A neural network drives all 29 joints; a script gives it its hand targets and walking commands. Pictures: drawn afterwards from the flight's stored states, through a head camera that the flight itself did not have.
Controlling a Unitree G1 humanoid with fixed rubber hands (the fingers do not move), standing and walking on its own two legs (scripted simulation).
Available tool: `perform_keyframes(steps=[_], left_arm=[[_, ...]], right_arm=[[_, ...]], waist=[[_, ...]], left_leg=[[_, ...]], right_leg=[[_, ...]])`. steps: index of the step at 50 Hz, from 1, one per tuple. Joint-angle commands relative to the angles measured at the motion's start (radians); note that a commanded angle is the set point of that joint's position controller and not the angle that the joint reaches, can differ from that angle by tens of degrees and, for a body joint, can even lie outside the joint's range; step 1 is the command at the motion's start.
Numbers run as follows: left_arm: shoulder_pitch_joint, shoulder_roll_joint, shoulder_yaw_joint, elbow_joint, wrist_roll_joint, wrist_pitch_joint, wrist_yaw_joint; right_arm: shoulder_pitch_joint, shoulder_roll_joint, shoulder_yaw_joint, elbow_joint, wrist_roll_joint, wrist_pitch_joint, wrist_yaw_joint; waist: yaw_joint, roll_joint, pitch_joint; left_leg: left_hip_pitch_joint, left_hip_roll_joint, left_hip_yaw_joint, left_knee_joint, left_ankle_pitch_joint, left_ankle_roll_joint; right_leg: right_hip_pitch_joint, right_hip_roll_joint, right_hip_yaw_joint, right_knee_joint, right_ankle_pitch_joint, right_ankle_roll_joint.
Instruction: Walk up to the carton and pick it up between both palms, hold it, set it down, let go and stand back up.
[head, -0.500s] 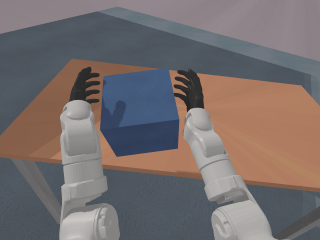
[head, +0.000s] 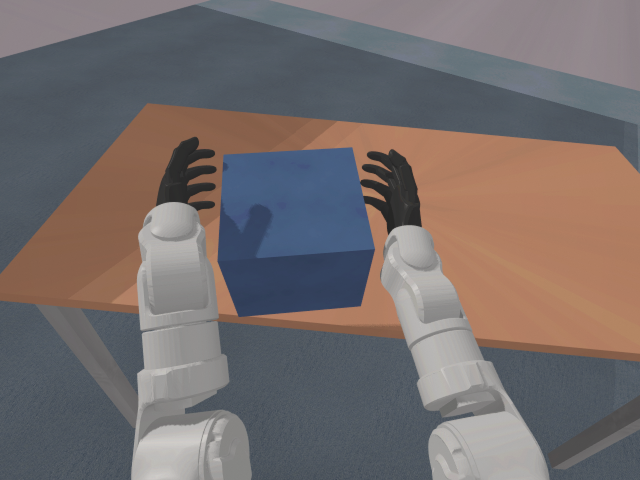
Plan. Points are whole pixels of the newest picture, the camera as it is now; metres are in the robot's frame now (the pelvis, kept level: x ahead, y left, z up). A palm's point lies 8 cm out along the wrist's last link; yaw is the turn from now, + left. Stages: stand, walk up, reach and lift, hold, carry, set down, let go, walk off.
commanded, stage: hold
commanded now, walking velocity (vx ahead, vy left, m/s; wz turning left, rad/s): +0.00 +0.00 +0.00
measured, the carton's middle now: (294, 233) +0.39 +0.00 +0.12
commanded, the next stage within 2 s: none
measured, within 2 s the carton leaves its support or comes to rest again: neither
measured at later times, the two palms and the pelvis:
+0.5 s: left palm (163, 207) +0.36 +0.15 +0.19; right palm (386, 212) +0.36 -0.11 +0.17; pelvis +0.00 +0.00 +0.00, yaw +1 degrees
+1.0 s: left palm (167, 205) +0.36 +0.14 +0.20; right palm (393, 210) +0.36 -0.11 +0.18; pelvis +0.01 +0.00 +0.00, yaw +1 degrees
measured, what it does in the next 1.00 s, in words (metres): stands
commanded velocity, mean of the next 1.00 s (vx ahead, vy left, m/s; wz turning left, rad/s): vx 0.00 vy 0.00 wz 0.00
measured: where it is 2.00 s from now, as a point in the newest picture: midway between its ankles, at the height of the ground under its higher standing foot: outside the picture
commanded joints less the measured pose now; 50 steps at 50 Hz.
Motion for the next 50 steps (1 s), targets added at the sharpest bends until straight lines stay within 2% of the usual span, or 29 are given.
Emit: perform_keyframes(steps=[1, 5, 9, 11, 14, 20, 22, 24, 30, 34, 39, 41, 43, 47, 50], left_arm=[[-0.488, -0.342, -0.33, 0.011, -0.143, -0.047, -0.123], [-0.464, -0.311, -0.272, 0.052, -0.113, -0.032, -0.151], [-0.496, -0.321, -0.291, 0.036, -0.126, -0.037, -0.17], [-0.498, -0.329, -0.323, 0.004, -0.142, -0.05, -0.175], [-0.484, -0.335, -0.342, -0.003, -0.147, -0.057, -0.178], [-0.468, -0.343, -0.37, -0.042, -0.147, -0.059, -0.156], [-0.458, -0.349, -0.398, -0.062, -0.156, -0.062, -0.145], [-0.438, -0.354, -0.399, -0.058, -0.15, -0.055, -0.137], [-0.441, -0.36, -0.399, -0.055, -0.156, -0.042, -0.127], [-0.438, -0.364, -0.414, -0.056, -0.163, -0.048, -0.129], [-0.416, -0.363, -0.422, -0.075, -0.164, -0.046, -0.129], [-0.418, -0.344, -0.399, -0.061, -0.157, -0.04, -0.132], [-0.421, -0.346, -0.391, -0.065, -0.154, -0.037, -0.132], [-0.444, -0.334, -0.369, -0.049, -0.153, -0.037, -0.141], [-0.445, -0.323, -0.339, -0.01, -0.132, -0.033, -0.145]], right_arm=[[-0.646, 0.391, 0.291, -0.163, 0.028, -0.05, 0.113], [-0.605, 0.401, 0.294, -0.122, 0.032, -0.019, 0.092], [-0.597, 0.394, 0.265, -0.115, 0.026, -0.012, 0.081], [-0.583, 0.395, 0.272, -0.141, 0.031, -0.021, 0.079], [-0.584, 0.385, 0.275, -0.153, 0.034, -0.031, 0.074], [-0.595, 0.374, 0.32, -0.184, 0.061, -0.048, 0.086], [-0.585, 0.361, 0.321, -0.192, 0.065, -0.057, 0.09], [-0.589, 0.356, 0.324, -0.199, 0.07, -0.059, 0.095], [-0.578, 0.334, 0.295, -0.18, 0.058, -0.051, 0.106], [-0.568, 0.338, 0.282, -0.187, 0.048, -0.054, 0.105], [-0.573, 0.356, 0.326, -0.221, 0.07, -0.055, 0.093], [-0.578, 0.357, 0.337, -0.219, 0.074, -0.047, 0.09], [-0.573, 0.355, 0.333, -0.205, 0.072, -0.039, 0.092], [-0.581, 0.362, 0.319, -0.203, 0.062, -0.035, 0.093], [-0.586, 0.365, 0.311, -0.174, 0.054, -0.027, 0.091]], waist=[[0.024, 0.037, -0.312], [0.022, 0.003, -0.278], [-0.017, 0.022, -0.275], [-0.034, 0.034, -0.306], [-0.043, 0.042, -0.295], [-0.012, 0.075, -0.318], [-0.017, 0.087, -0.33], [-0.005, 0.091, -0.322], [-0.017, 0.081, -0.296], [-0.038, 0.085, -0.317], [-0.024, 0.08, -0.351], [-0.012, 0.059, -0.336], [-0.004, 0.062, -0.313], [-0.007, 0.045, -0.302], [0.005, 0.049, -0.257]], left_leg=[[-0.022, -0.047, 0.052, -0.037, 0.03, 0.043], [-0.047, -0.061, 0.057, -0.053, -0.013, 0.062], [-0.031, -0.062, 0.051, -0.047, -0.01, 0.044], [-0.006, -0.062, 0.046, -0.028, 0.054, 0.031], [0.008, -0.058, 0.037, -0.012, 0.103, 0.015], [0.028, -0.046, 0.03, 0.0, 0.174, 0.006], [0.055, -0.038, 0.025, 0.011, 0.221, -0.004], [0.062, -0.036, 0.025, 0.016, 0.242, -0.006], [0.036, -0.026, 0.026, -0.008, 0.181, -0.001], [0.057, -0.029, 0.028, 0.002, 0.199, -0.01], [0.079, -0.037, 0.024, 0.03, 0.274, -0.01], [0.06, -0.04, 0.029, 0.023, 0.242, 0.002], [0.041, -0.038, 0.033, 0.007, 0.205, 0.006], [0.017, -0.043, 0.039, -0.011, 0.141, 0.02], [-0.014, -0.044, 0.044, -0.026, 0.087, 0.028]], right_leg=[[0.082, 0.026, -0.021, -0.021, 0.079, 0.045], [0.135, 0.012, -0.007, -0.027, 0.128, 0.063], [0.12, 0.012, -0.015, -0.026, 0.127, 0.063], [0.126, 0.018, -0.022, -0.02, 0.169, 0.061], [0.128, 0.027, -0.035, -0.018, 0.182, 0.057], [0.104, 0.036, -0.043, -0.01, 0.157, 0.043], [0.092, 0.046, -0.048, -0.008, 0.149, 0.034], [0.086, 0.051, -0.048, -0.011, 0.133, 0.027], [0.078, 0.052, -0.047, -0.016, 0.078, 0.024], [0.077, 0.05, -0.043, -0.017, 0.11, 0.028], [0.108, 0.049, -0.038, -0.008, 0.205, 0.033], [0.123, 0.046, -0.036, -0.013, 0.198, 0.037], [0.117, 0.045, -0.035, -0.011, 0.16, 0.037], [0.112, 0.034, -0.029, -0.019, 0.149, 0.042], [0.109, 0.027, -0.024, -0.022, 0.12, 0.041]])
